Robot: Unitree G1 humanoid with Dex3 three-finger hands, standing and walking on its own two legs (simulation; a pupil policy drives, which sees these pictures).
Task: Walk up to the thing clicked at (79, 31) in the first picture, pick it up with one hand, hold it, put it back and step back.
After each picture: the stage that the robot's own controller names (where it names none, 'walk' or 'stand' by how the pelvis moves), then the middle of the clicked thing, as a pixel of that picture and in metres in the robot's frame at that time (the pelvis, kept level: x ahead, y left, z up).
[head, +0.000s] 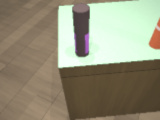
stand; (81, 33) +0.58 +0.02 +0.05
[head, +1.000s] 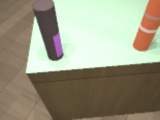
rise first; (50, 34) +0.51 +0.15 +0.08
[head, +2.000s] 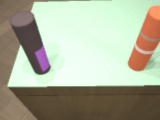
stand; (33, 47) +0.43 +0.20 +0.08
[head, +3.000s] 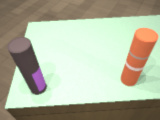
stand; (30, 69) +0.39 +0.21 +0.05
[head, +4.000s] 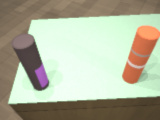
stand; (33, 66) +0.41 +0.20 +0.04
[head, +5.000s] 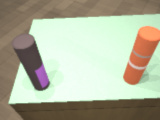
stand; (34, 66) +0.40 +0.20 +0.04
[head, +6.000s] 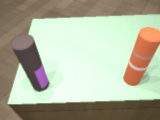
stand; (33, 66) +0.40 +0.20 +0.04
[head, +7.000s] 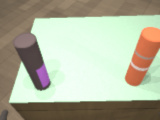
rise first; (35, 65) +0.40 +0.20 +0.05
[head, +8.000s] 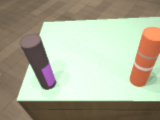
go down; (40, 65) +0.41 +0.20 +0.05
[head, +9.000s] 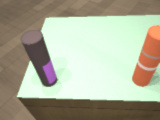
go down; (42, 62) +0.41 +0.20 +0.05
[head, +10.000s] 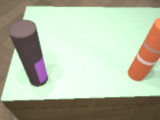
go down; (32, 58) +0.40 +0.18 +0.08
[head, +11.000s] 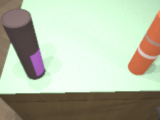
close in; (28, 50) +0.41 +0.18 +0.10
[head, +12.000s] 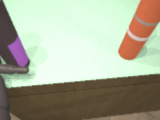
close; (6, 40) +0.42 +0.20 +0.13
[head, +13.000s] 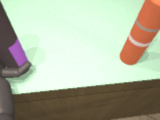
lift; (5, 43) +0.42 +0.21 +0.13
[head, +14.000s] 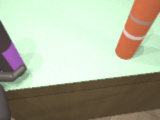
lift; out of the picture +0.40 +0.21 +0.13
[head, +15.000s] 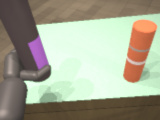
lift; (27, 41) +0.34 +0.15 +0.24
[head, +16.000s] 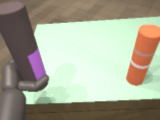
hold; (26, 53) +0.33 +0.17 +0.21
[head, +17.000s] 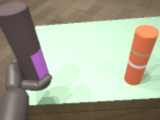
hold; (29, 52) +0.33 +0.16 +0.21
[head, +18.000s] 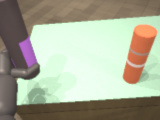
crouch; (17, 42) +0.38 +0.19 +0.21
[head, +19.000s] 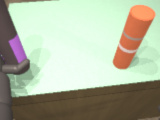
lower; (6, 39) +0.44 +0.21 +0.13
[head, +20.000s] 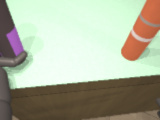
lower; (2, 30) +0.45 +0.21 +0.13
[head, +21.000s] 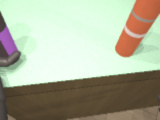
lower; out of the picture +0.46 +0.22 +0.14
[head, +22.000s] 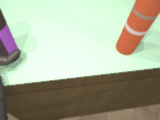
lower; out of the picture +0.46 +0.22 +0.14
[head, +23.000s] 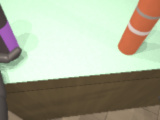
rest; out of the picture +0.46 +0.22 +0.14
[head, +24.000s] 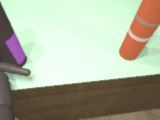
withdraw; (2, 36) +0.44 +0.21 +0.13
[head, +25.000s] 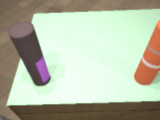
sink last; (33, 58) +0.40 +0.19 +0.09
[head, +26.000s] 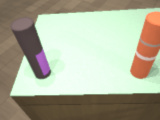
stand; (34, 52) +0.44 +0.21 +0.10
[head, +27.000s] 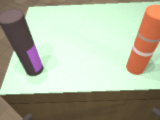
stand; (24, 47) +0.43 +0.22 +0.11
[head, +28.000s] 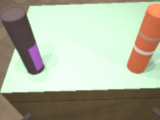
stand; (26, 45) +0.44 +0.21 +0.11
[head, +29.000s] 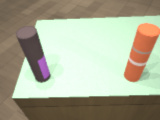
stand; (35, 57) +0.45 +0.21 +0.05
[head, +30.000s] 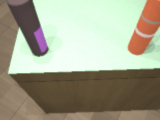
walk; (31, 28) +0.50 +0.19 +0.08
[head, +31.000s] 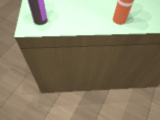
walk; out of the picture +0.69 +0.22 +0.06
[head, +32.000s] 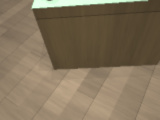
stand; out of the picture +1.03 +0.25 +0.07
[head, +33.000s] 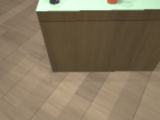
stand; out of the picture +1.05 +0.20 +0.05
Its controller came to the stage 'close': yes
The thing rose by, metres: 0.18
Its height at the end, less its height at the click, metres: +0.00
